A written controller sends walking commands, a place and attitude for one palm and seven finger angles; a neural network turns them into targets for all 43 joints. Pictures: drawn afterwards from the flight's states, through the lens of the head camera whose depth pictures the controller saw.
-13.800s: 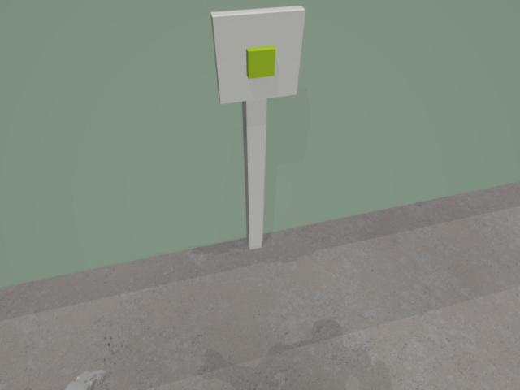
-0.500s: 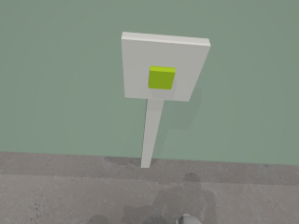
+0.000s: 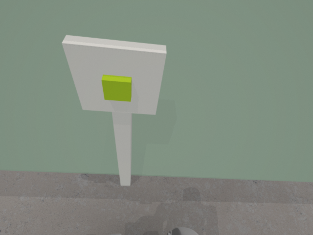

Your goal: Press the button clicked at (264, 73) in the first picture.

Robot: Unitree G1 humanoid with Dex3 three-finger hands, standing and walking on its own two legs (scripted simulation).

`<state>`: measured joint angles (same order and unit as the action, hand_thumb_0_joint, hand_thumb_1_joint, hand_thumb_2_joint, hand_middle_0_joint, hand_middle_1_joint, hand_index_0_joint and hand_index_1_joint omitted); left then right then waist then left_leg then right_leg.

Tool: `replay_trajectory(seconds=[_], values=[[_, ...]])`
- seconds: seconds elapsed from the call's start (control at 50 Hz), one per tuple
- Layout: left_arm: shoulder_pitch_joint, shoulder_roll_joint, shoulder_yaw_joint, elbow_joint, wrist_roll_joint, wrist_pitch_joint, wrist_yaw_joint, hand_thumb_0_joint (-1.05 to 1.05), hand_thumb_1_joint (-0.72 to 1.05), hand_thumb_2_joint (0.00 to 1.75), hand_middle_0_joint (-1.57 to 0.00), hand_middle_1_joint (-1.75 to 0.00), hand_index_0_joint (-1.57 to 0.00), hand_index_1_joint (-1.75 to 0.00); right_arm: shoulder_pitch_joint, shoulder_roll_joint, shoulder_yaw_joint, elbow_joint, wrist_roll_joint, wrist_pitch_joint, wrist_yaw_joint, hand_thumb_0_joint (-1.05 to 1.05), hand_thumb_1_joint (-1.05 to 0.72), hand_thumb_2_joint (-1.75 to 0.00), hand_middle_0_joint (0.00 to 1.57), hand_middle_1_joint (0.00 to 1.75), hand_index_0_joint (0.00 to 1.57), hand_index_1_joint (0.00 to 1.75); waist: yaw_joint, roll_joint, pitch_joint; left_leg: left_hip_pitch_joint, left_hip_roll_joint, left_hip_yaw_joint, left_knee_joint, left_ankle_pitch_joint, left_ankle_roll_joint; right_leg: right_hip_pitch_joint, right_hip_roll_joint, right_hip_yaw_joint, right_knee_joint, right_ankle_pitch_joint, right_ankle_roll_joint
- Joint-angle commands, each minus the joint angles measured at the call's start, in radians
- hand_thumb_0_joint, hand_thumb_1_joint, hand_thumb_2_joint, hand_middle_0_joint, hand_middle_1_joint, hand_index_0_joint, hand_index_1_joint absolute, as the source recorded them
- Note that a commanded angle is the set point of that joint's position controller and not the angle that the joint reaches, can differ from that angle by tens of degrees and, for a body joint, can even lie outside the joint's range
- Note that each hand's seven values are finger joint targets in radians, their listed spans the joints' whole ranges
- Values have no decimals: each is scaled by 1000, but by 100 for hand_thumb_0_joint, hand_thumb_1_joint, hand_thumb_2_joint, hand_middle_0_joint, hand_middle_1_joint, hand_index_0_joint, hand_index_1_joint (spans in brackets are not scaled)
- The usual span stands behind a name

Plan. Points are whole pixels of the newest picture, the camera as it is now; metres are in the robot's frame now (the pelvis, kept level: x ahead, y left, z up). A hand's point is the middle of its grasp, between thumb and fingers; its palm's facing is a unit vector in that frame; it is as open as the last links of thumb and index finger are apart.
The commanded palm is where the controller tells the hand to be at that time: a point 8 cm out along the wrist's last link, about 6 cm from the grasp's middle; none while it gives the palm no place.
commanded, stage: shuffle to correct the standing spot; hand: left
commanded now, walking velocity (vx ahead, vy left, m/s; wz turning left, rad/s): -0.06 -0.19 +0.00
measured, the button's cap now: (117, 87) +0.42 +0.13 +0.13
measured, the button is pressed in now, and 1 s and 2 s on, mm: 0 0 0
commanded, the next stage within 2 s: come to a stop and stand still in 0.12 s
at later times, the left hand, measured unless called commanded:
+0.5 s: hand out of the picture +0.03 +0.04 -0.15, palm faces +0.03 -0.97 -0.25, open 7.3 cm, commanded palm none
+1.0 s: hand out of the picture -0.10 +0.10 -0.18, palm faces +0.11 -0.98 -0.17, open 7.4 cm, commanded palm none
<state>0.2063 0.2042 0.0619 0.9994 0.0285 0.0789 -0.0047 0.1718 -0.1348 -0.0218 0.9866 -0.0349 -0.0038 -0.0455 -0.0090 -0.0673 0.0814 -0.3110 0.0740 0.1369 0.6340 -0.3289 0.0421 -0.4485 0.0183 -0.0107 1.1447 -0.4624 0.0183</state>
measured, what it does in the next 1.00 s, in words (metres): steps on the spot: right foot, then left foot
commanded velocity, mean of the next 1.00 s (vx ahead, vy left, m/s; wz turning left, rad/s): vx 0.03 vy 0.05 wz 0.00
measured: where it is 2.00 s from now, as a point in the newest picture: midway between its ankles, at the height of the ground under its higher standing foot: outside the picture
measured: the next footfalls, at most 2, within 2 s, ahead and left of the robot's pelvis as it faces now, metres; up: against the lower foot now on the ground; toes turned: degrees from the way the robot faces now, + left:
right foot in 0.28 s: +0.02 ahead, -0.25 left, +0.00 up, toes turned -4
left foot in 0.92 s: +0.00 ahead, +0.02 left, +0.00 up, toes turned +2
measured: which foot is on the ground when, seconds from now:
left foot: down 0.00-0.28, up 0.30-0.90, down 0.92-1.00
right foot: up 0.00-0.26, down 0.28-0.92, up 0.94-1.00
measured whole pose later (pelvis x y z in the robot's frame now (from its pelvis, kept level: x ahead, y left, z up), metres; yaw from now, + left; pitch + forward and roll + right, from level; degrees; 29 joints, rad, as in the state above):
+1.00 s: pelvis -0.04 -0.07 +0.01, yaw +2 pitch -1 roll -1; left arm 0.36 0.21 0.04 1.11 0.03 0.04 0.01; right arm 0.16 -0.13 -0.02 1.02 -0.03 0.00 0.00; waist 0.06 -0.06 0.03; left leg -0.19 0.04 0.02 0.49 -0.29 0.00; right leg -0.31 -0.08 -0.05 0.68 -0.42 0.04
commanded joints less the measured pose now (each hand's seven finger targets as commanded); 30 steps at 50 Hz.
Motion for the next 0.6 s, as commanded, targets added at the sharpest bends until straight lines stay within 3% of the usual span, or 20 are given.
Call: replay_trajectory(seconds=[0.0, 0.04, 0.08, 0.14, 0.18, 0.2, 0.22, 0.24, 0.26, 0.28, 0.3, 0.32, 0.34, 0.4, 0.44, 0.5, 0.58], values=[[47, 70, 25, -56, -1, -6, -5, 0, 90, 90, -20, -30, -20, -30, 55, -211, -52, -26, 0, -13, -22, 0, -90, -90, 20, 30, 20, 30, 12, 217, -46, 72, 282, -206, -316, 564, 141, -56, -72, 65, 77, 77, 41], [53, 49, 19, -53, -8, -1, -6, 0, 90, 90, -20, -30, -20, -30, 68, -235, -69, -20, 0, -7, -15, 0, -90, -90, 20, 30, 20, 30, 7, 209, -98, 125, 261, -150, -299, 547, 126, -15, -70, 23, -46, 68, 49], [10, 36, 15, -65, -5, -5, -9, 0, 90, 90, -20, -30, -20, -30, 108, -248, -83, -7, -4, 0, -11, 0, -90, -90, 20, 30, 20, 30, -23, 215, -98, 175, 259, -144, -284, 588, 120, -9, -69, -23, -169, 39, 56], [-32, 28, 10, -79, -10, -19, -14, 0, 90, 90, -20, -30, -20, -30, 121, -280, -102, 4, -7, 10, -2, 0, -90, -90, 20, 30, 20, 30, -45, 302, -112, 205, 259, -140, -249, 599, 109, 48, -57, -68, -357, -1, 53], [-21, 46, 13, -76, -13, -30, -18, 0, 90, 90, -20, -30, -20, -30, 104, -298, -114, 3, -5, 16, 1, 0, -90, -90, 20, 30, 20, 30, -46, 341, -134, 199, 252, -151, -211, 592, 88, 104, -39, -85, -473, 6, 39], [18, 54, 17, -67, -16, -37, -20, 0, 90, 90, -20, -30, -20, -30, 76, -307, -119, -2, -2, 17, 0, 0, -90, -90, 20, 30, 20, 30, -19, 345, -154, 187, 244, -149, -168, 579, 64, 162, -39, -78, -587, 79, 27], [78, 77, 24, -42, -14, -47, -20, 0, 90, 90, -20, -30, -20, -30, 51, -297, -120, -8, 4, 18, 0, 0, -90, -90, 20, 30, 20, 30, 11, 295, -177, 138, 203, -118, -100, 474, 22, 267, -36, -92, -732, 232, 22], [133, 134, 33, -20, -4, -64, -12, 0, 90, 90, -20, -30, -20, -30, 55, -237, -109, -20, 13, 18, 5, 0, -90, -90, 20, 30, 20, 30, 36, 121, -186, 27, 108, -72, 6, 232, -29, 379, -112, -18, -838, 410, 18], [164, 231, 49, 0, 10, -74, 8, 0, 90, 90, -20, -30, -20, -30, 32, -119, -78, -55, 16, 19, 12, 0, -90, -90, 20, 30, 20, 30, 58, -243, -153, -218, -22, 1, 192, -286, -73, 465, -334, 191, -801, 800, -29], [163, 205, 21, -6, 3, -77, 22, 0, 90, 90, -20, -30, -20, -30, 19, -103, -56, -71, 22, 36, 11, 0, -90, -90, 20, 30, 20, 30, 59, -219, -209, -146, -10, -132, 250, -328, -57, 384, -403, 204, -765, 987, -81], [110, 183, 6, -15, 5, -83, 26, 0, 90, 90, -20, -30, -20, -30, 44, -81, -52, -57, 25, 39, 17, 0, -90, -90, 20, 30, 20, 30, 28, -121, -188, -100, 3, -164, 244, -271, -48, 313, -391, 142, -764, 870, -109], [66, 174, 15, -11, 2, -92, 29, 0, 90, 90, -20, -30, -20, -30, 32, -87, -54, -35, 22, 50, 16, 0, -90, -90, 20, 30, 20, 30, 24, -266, -164, -130, -11, -140, 306, -248, -56, 308, -347, 179, -768, 881, -85], [48, 153, 7, -18, -2, -92, 32, 0, 90, 90, -20, -30, -20, -30, 42, -120, -56, -12, 22, 52, 17, 0, -90, -90, 20, 30, 20, 30, 23, -271, -126, -160, -14, -154, 356, -199, -60, 331, -330, 170, -758, 925, -74], [107, 151, 9, -5, -6, -92, 41, 0, 90, 90, -20, -30, -20, -30, 24, -155, -56, 4, 21, 51, 29, 0, -90, -90, 20, 30, 20, 30, 52, -162, -77, -245, -37, -144, 424, -117, -76, 435, -353, 152, -722, 1115, -91], [166, 174, 21, 6, -6, -93, 51, 0, 90, 90, -20, -30, -20, -30, -17, -161, -57, -13, 18, 60, 35, 0, -90, -90, 20, 30, 20, 30, 79, -88, -94, -287, -47, -161, 476, -92, -88, 491, -393, 183, -720, 1123, -119], [184, 172, 28, 11, -6, -90, 66, 0, 90, 90, -20, -30, -20, -30, -51, -158, -58, -37, 13, 81, 43, 0, -90, -90, 20, 30, 20, 30, 83, -44, -83, -314, -46, -192, 512, -50, -96, 482, -418, 199, -752, 967, -143], [187, 163, 25, 9, 1, -89, 69, 0, 90, 90, -20, -30, -20, -30, -83, -153, -59, -63, 10, 92, 53, 0, -90, -90, 20, 30, 20, 30, 80, -63, -59, -314, -44, -198, 516, -18, -99, 414, -414, 214, -800, 719, -154]])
